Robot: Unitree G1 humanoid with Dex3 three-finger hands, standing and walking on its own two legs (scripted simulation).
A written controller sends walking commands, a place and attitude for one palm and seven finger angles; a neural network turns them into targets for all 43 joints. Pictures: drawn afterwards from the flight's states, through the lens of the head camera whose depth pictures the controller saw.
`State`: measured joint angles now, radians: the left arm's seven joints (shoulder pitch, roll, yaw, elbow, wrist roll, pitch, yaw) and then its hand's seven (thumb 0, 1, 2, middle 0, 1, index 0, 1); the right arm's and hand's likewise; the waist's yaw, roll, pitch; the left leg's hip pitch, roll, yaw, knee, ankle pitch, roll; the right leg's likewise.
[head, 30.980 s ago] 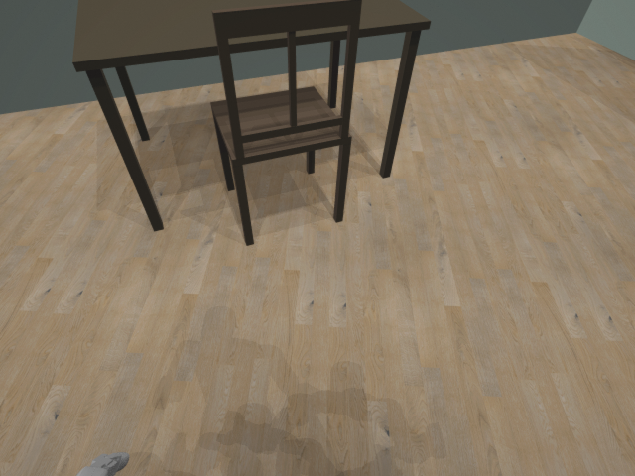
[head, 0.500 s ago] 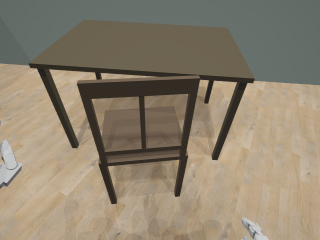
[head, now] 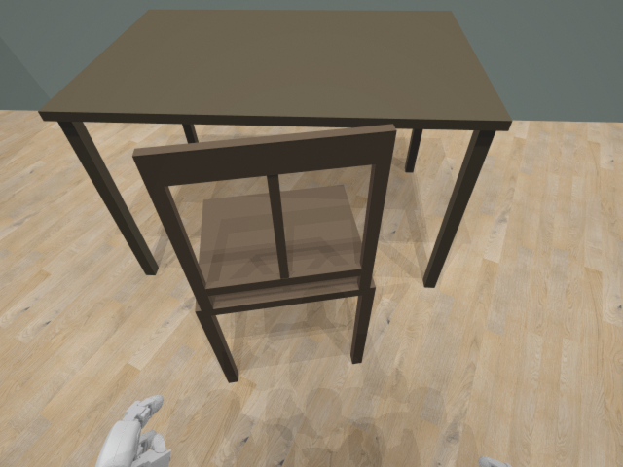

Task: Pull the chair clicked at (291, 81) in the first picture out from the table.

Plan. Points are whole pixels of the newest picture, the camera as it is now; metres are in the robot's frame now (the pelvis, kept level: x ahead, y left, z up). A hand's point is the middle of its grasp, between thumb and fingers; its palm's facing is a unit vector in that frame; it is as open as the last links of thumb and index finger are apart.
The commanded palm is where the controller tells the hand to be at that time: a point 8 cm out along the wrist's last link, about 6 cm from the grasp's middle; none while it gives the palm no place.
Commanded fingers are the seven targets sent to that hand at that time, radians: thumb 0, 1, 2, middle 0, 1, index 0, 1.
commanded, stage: let the arm hang, fingers relaxed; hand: left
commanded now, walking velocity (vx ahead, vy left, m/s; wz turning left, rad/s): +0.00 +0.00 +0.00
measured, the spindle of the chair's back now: (279, 231) +0.56 +0.08 -0.07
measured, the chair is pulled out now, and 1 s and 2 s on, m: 0.16 0.16 0.16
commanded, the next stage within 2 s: look to check the result in 0.90 s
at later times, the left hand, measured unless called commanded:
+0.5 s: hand out of the picture +0.04 +0.20 -0.15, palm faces -0.01 -0.97 -0.25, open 7.3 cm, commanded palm none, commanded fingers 0.00 0.90 0.90 -0.20 -0.30 -0.20 -0.30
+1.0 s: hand out of the picture +0.06 +0.17 -0.15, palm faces -0.01 -0.98 -0.21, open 7.3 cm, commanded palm none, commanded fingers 0.00 0.90 0.90 -0.20 -0.30 -0.20 -0.30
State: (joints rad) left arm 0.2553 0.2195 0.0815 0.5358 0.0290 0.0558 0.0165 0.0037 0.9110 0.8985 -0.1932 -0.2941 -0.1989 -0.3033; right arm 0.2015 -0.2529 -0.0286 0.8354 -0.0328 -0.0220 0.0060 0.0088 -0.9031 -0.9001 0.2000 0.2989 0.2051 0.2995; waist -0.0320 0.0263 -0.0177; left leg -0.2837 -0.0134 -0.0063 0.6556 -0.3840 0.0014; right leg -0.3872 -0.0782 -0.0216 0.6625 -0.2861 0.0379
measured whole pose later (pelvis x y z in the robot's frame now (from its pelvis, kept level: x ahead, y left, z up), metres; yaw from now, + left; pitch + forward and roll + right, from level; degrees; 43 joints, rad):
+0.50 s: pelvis +0.02 +0.00 +0.02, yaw -2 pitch -1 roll +0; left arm 0.26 0.19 0.02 1.09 0.01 0.02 0.03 0.00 0.92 0.90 -0.20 -0.29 -0.20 -0.30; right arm 0.28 -0.17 0.00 1.07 -0.02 0.01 -0.03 0.01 -0.91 -0.90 0.20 0.30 0.21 0.30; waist 0.00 0.03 0.04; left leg -0.11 0.02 0.02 0.42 -0.30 0.00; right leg -0.23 -0.04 0.00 0.43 -0.20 0.03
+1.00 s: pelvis +0.04 +0.00 +0.02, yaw -3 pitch -1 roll +0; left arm 0.24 0.15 0.02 1.13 0.01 0.00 0.03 0.00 0.93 0.90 -0.20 -0.29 -0.20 -0.30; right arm 0.29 -0.14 0.00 1.13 -0.02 0.00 -0.04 0.00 -0.91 -0.90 0.20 0.30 0.20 0.30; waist -0.01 0.02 0.04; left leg -0.06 0.02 0.04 0.38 -0.31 -0.01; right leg -0.19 -0.03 0.01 0.42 -0.21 0.03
